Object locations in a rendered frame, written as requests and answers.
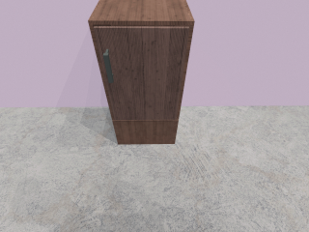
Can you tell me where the cupboard door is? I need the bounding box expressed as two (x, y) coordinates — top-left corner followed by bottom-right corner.
(94, 26), (189, 120)

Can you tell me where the handle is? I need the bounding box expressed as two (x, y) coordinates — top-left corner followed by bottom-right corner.
(102, 49), (114, 83)

